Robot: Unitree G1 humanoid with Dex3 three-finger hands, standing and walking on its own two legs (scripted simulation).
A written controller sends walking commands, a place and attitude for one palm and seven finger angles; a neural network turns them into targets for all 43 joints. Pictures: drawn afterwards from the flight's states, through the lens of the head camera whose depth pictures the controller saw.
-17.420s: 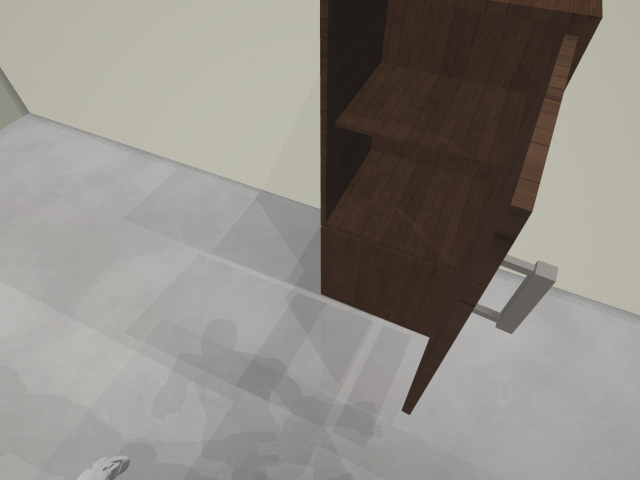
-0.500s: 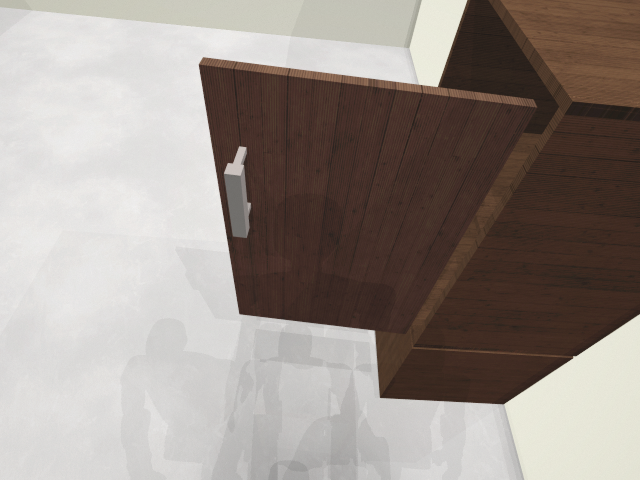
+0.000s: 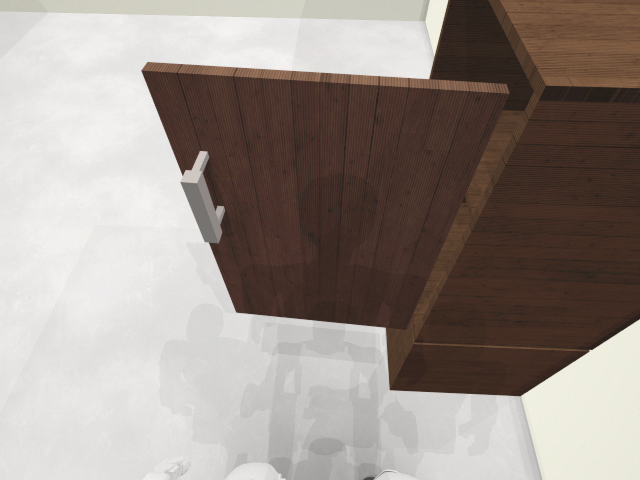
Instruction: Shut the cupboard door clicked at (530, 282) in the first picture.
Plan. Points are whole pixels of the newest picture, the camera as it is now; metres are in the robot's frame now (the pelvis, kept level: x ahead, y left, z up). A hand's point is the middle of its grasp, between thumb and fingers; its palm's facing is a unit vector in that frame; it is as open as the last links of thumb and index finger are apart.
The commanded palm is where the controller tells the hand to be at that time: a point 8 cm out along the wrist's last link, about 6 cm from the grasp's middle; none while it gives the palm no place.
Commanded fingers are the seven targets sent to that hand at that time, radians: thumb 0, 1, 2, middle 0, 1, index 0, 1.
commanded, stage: come to a stop and stand still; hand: left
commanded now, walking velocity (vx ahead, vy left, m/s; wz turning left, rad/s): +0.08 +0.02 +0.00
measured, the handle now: (207, 198) +0.45 +0.19 +0.07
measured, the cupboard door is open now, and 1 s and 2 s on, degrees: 86 86 86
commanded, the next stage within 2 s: look again from close up in 0.36 s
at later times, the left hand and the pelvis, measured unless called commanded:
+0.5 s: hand out of the picture -0.06 +0.18 -0.16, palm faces +0.03 -0.98 -0.19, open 7.4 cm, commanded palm none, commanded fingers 0.00 0.90 0.90 -0.20 -0.30 -0.20 -0.30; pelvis -0.03 +0.02 +0.01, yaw +0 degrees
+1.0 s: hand out of the picture -0.06 +0.22 -0.17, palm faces +0.03 -0.98 -0.19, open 7.4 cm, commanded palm none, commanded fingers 0.00 0.90 0.90 -0.20 -0.30 -0.20 -0.30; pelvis -0.05 +0.04 +0.01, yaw +1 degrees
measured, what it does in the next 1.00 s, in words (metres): steps on the spot: left foot, then right foot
